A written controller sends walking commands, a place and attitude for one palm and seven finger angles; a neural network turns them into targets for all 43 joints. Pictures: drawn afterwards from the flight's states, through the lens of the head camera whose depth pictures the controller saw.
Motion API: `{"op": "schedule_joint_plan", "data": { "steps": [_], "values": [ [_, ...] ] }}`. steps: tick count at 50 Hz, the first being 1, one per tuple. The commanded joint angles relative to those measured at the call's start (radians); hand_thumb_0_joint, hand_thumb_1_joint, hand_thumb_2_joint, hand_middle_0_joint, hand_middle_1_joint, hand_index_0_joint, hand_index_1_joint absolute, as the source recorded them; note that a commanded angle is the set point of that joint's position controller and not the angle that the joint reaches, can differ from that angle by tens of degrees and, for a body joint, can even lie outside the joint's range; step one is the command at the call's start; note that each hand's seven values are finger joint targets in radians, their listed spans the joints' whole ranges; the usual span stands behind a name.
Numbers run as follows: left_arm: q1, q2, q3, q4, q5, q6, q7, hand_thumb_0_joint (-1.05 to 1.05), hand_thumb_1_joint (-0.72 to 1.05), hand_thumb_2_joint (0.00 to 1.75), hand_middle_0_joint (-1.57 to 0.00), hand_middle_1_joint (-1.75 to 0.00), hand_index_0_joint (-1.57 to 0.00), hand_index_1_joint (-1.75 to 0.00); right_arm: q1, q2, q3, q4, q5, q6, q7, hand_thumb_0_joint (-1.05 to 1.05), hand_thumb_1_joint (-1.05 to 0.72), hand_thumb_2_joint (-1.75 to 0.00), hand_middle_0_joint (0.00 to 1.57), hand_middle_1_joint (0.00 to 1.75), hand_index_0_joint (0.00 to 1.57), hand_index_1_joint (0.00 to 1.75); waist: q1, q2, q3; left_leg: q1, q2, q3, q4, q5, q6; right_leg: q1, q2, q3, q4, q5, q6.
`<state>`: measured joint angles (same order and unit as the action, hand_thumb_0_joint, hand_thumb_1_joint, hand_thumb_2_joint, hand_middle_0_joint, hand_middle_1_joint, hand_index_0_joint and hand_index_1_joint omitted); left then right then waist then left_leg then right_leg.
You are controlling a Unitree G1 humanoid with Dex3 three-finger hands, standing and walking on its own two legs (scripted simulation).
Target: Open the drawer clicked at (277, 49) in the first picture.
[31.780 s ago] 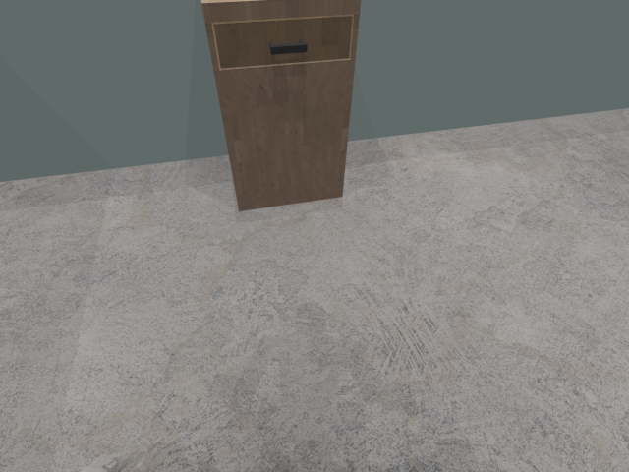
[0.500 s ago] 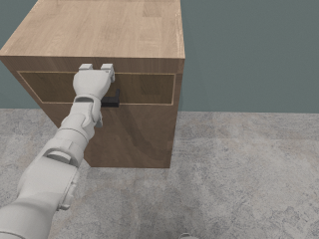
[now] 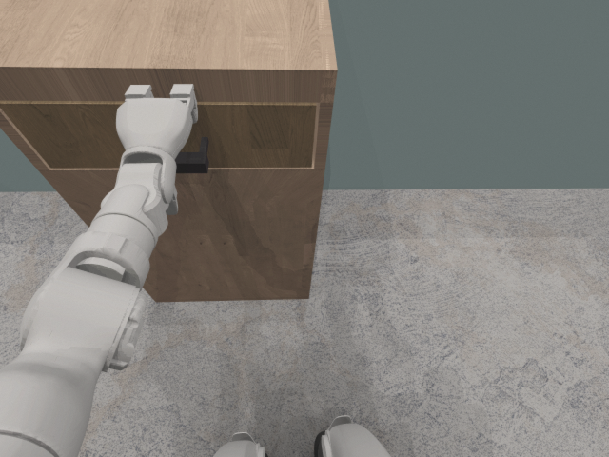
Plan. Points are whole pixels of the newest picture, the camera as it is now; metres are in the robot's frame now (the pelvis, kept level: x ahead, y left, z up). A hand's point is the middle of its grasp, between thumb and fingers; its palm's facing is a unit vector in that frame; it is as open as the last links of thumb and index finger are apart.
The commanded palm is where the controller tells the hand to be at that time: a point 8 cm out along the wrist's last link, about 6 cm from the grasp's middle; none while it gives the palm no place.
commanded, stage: lower the fingers behind the handle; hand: left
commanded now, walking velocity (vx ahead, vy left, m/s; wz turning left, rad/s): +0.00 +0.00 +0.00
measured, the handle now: (170, 152) +0.57 +0.17 +0.02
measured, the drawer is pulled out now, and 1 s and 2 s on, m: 0.00 0.00 0.00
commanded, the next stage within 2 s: close the thumb around the handle in 0.82 s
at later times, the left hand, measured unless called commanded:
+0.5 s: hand (174, 183) +0.53 +0.16 -0.01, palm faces +0.06 -0.01 -1.00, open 13.4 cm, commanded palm +0.52 +0.16 +0.05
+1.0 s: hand (173, 183) +0.52 +0.16 +0.00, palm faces -0.02 +0.00 -1.00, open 13.5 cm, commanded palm +0.51 +0.15 +0.05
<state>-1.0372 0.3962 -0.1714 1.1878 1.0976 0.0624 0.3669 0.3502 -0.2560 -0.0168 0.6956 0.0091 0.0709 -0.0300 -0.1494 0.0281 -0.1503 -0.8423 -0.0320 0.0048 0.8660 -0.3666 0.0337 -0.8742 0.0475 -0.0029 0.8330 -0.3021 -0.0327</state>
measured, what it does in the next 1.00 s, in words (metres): stands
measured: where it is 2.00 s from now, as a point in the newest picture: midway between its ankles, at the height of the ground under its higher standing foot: outside the picture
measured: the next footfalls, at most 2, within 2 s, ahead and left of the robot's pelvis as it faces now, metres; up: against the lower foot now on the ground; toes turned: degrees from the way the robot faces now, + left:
none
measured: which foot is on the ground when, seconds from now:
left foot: down 0.00-1.00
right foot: down 0.00-1.00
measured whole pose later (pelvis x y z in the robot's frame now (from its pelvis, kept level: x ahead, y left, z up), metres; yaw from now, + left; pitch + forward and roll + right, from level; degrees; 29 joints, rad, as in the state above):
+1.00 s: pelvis +0.02 +0.01 -0.02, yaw +0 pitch +23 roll -1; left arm -0.94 0.37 -0.16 1.16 1.11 0.01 0.43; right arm 0.34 -0.24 -0.04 0.71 -0.03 0.05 -0.03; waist -0.14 0.04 -0.17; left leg -0.94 -0.04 -0.01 0.98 -0.44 0.04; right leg -0.97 0.05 -0.02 0.93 -0.38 -0.03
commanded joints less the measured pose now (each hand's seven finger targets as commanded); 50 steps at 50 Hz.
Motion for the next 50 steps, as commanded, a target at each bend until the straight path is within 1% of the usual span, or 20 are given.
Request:
{"op": "schedule_joint_plan", "data": {
  "steps": [1,2,5,8,11,12,13,15,17,20,23,26,30,34,37,39,44,46,49,50],
  "values": [
    [-0.35,0.166,0.015,-0.013,0.007,0.043,-0.043,0.0,-0.5,0.3,-0.3,-1.2,-0.3,-1.2,0.128,-0.164,-0.052,-0.061,-0.003,-0.023,-0.01,0.0,-0.9,-0.9,0.2,0.3,0.2,0.3,-0.062,-0.048,-0.259,0.082,0.003,0.001,-0.099,-0.028,0.014,0.164,-0.006,0.024,-0.13,-0.044,0.006],
    [-0.344,0.149,-0.002,0.0,0.005,0.046,-0.044,0.0,-0.5,0.3,-0.3,-1.2,-0.3,-1.2,0.127,-0.164,-0.049,-0.066,-0.003,-0.025,-0.011,0.0,-0.9,-0.9,0.2,0.3,0.2,0.3,-0.063,-0.043,-0.243,0.073,0.001,0.002,-0.097,-0.049,0.014,0.148,-0.006,0.022,-0.129,-0.065,0.009],
    [-0.35,0.189,0.02,0.021,0.009,0.056,-0.048,0.0,-0.5,0.3,-0.3,-1.2,-0.3,-1.2,0.129,-0.171,-0.045,-0.069,-0.001,-0.029,-0.019,0.0,-0.9,-0.9,0.2,0.3,0.2,0.3,-0.07,-0.07,-0.238,0.035,0.003,0.0,-0.087,-0.093,0.017,0.129,-0.008,0.026,-0.122,-0.111,0.011],
    [-0.395,0.149,-0.002,-0.03,-0.004,0.025,-0.063,0.0,-0.5,0.3,-0.3,-1.2,-0.3,-1.2,0.126,-0.167,-0.048,-0.075,-0.004,-0.044,-0.021,0.0,-0.9,-0.9,0.2,0.3,0.2,0.3,-0.077,-0.038,-0.254,0.037,0.008,-0.015,-0.069,-0.125,0.018,0.073,-0.008,0.019,-0.092,-0.131,0.008],
    [-0.531,0.23,0.062,-0.2,-0.02,-0.086,-0.06,0.0,-0.5,0.3,-0.3,-1.2,-0.3,-1.2,0.125,-0.163,-0.055,-0.08,-0.02,-0.077,-0.033,0.0,-0.9,-0.9,0.2,0.3,0.2,0.3,-0.08,-0.011,-0.395,0.04,0.011,-0.035,-0.026,-0.133,0.028,0.091,-0.015,0.033,-0.043,-0.124,0.007],
    [-0.557,0.271,0.094,-0.26,-0.009,-0.126,-0.044,0.0,-0.5,0.3,-0.3,-1.2,-0.3,-1.2,0.128,-0.162,-0.058,-0.082,-0.025,-0.089,-0.037,0.0,-0.9,-0.9,0.2,0.3,0.2,0.3,-0.065,0.038,-0.472,0.064,0.011,-0.044,-0.01,-0.116,0.028,0.096,-0.015,0.039,-0.022,-0.112,0.004],
    [-0.556,0.253,0.087,-0.301,-0.002,-0.149,-0.022,0.0,-0.5,0.3,-0.3,-1.2,-0.3,-1.2,0.131,-0.157,-0.062,-0.076,-0.029,-0.101,-0.035,0.0,-0.9,-0.9,0.2,0.3,0.2,0.3,-0.06,0.086,-0.544,0.116,0.012,-0.053,0.003,-0.083,0.026,0.079,-0.013,0.034,-0.003,-0.092,-0.001],
    [-0.542,0.248,0.104,-0.352,0.031,-0.183,0.026,0.0,-0.5,0.3,-0.3,-1.2,-0.3,-1.2,0.15,-0.156,-0.075,-0.051,-0.039,-0.113,-0.029,0.0,-0.9,-0.9,0.2,0.3,0.2,0.3,-0.044,0.139,-0.607,0.206,0.024,-0.079,0.027,0.013,0.009,0.013,-0.004,0.014,0.032,-0.039,-0.011],
    [-0.498,0.17,0.066,-0.284,0.029,-0.159,0.077,0.0,-0.5,0.3,-0.3,-1.2,-0.3,-1.2,0.161,-0.154,-0.076,-0.024,-0.045,-0.11,-0.015,0.0,-0.9,-0.9,0.2,0.3,0.2,0.3,-0.065,0.091,-0.55,0.214,0.034,-0.103,0.039,0.057,0.0,-0.042,0.002,-0.006,0.039,-0.023,-0.008],
    [-0.477,0.173,0.087,-0.209,0.017,-0.092,0.132,0.0,-0.5,0.3,-0.3,-1.2,-0.3,-1.2,0.169,-0.163,-0.08,0.005,-0.045,-0.091,0.003,0.0,-0.9,-0.9,0.2,0.3,0.2,0.3,-0.068,0.076,-0.492,0.194,0.038,-0.105,0.034,0.103,-0.012,-0.052,0.006,-0.016,0.033,0.002,-0.01],
    [-0.548,0.18,0.084,-0.198,0.024,-0.018,0.171,0.0,-0.5,0.3,-0.3,-1.2,-0.3,-1.2,0.168,-0.166,-0.08,0.023,-0.046,-0.071,0.013,0.0,-0.9,-0.9,0.2,0.3,0.2,0.3,-0.08,0.095,-0.504,0.21,0.032,-0.091,0.029,0.143,-0.015,-0.035,0.007,-0.019,0.024,0.027,-0.009],
    [-0.559,0.166,0.067,-0.152,0.023,0.059,0.17,0.0,-0.5,0.3,-0.3,-1.2,-0.3,-1.2,0.157,-0.165,-0.074,0.023,-0.045,-0.045,0.016,0.0,-0.9,-0.9,0.2,0.3,0.2,0.3,-0.087,0.092,-0.482,0.234,0.029,-0.081,0.012,0.185,-0.019,-0.005,0.011,-0.027,0.002,0.05,-0.011],
    [-0.541,0.121,0.025,-0.139,0.013,0.108,0.141,0.0,-0.5,0.3,-0.3,-1.2,-0.3,-1.2,0.14,-0.153,-0.068,0.004,-0.039,-0.016,0.012,0.0,-0.9,-0.9,0.2,0.3,0.2,0.3,-0.092,0.085,-0.461,0.259,0.024,-0.058,-0.011,0.206,-0.01,0.058,0.013,-0.024,-0.034,0.087,-0.005],
    [-0.503,0.129,0.025,-0.118,-0.003,0.095,0.091,0.0,-0.5,0.3,-0.3,-1.2,-0.3,-1.2,0.118,-0.148,-0.057,-0.018,-0.033,-0.009,-0.006,0.0,-0.9,-0.9,0.2,0.3,0.2,0.3,-0.097,0.018,-0.399,0.202,0.015,-0.041,-0.029,0.148,0.007,0.122,0.008,-0.009,-0.059,0.082,0.002],
    [-0.45,0.16,0.053,-0.15,-0.007,0.045,0.061,0.0,-0.5,0.3,-0.3,-1.2,-0.3,-1.2,0.109,-0.143,-0.055,-0.038,-0.032,-0.015,-0.016,0.0,-0.9,-0.9,0.2,0.3,0.2,0.3,-0.067,0.031,-0.417,0.194,0.01,-0.032,-0.029,0.154,0.01,0.167,0.003,0.003,-0.054,0.105,-0.001],
    [-0.403,0.111,0.024,-0.153,-0.008,0.011,0.045,0.0,-0.5,0.3,-0.3,-1.2,-0.3,-1.2,0.103,-0.136,-0.056,-0.053,-0.031,-0.02,-0.018,0.0,-0.9,-0.9,0.2,0.3,0.2,0.3,-0.064,0.011,-0.393,0.181,0.008,-0.03,-0.026,0.152,0.011,0.17,0.003,0.004,-0.054,0.11,-0.002],
    [-0.374,0.1,0.031,-0.178,0.007,-0.06,0.062,0.0,-0.5,0.3,-0.3,-1.2,-0.3,-1.2,0.108,-0.136,-0.065,-0.048,-0.032,-0.041,-0.012,0.0,-0.9,-0.9,0.2,0.3,0.2,0.3,-0.059,0.019,-0.369,0.166,0.013,-0.038,-0.004,0.129,0.008,0.104,0.003,0.004,-0.035,0.071,-0.007],
    [-0.4,0.12,0.049,-0.202,0.013,-0.071,0.08,0.0,-0.5,0.3,-0.3,-1.2,-0.3,-1.2,0.115,-0.139,-0.072,-0.042,-0.036,-0.046,-0.008,0.0,-0.9,-0.9,0.2,0.3,0.2,0.3,-0.059,0.032,-0.41,0.174,0.013,-0.043,0.006,0.146,0.005,0.103,0.002,0.004,-0.02,0.08,-0.01],
    [-0.405,0.088,0.03,-0.231,0.026,-0.067,0.112,0.0,-0.33,0.37,-0.31,-1.22,-0.31,-1.22,0.123,-0.138,-0.081,-0.031,-0.041,-0.046,0.002,0.0,-0.9,-0.9,0.2,0.3,0.2,0.3,-0.051,0.062,-0.48,0.221,0.015,-0.047,0.021,0.198,-0.003,0.088,0.006,0.0,-0.004,0.105,-0.012],
    [-0.414,0.068,0.015,-0.225,0.027,-0.055,0.121,0.0,-0.28,0.4,-0.32,-1.22,-0.32,-1.22,0.124,-0.138,-0.084,-0.022,-0.041,-0.044,0.007,0.0,-0.9,-0.9,0.2,0.3,0.2,0.3,-0.063,0.069,-0.47,0.233,0.019,-0.052,0.021,0.203,-0.007,0.068,0.007,-0.004,-0.006,0.102,-0.013]
  ]
}}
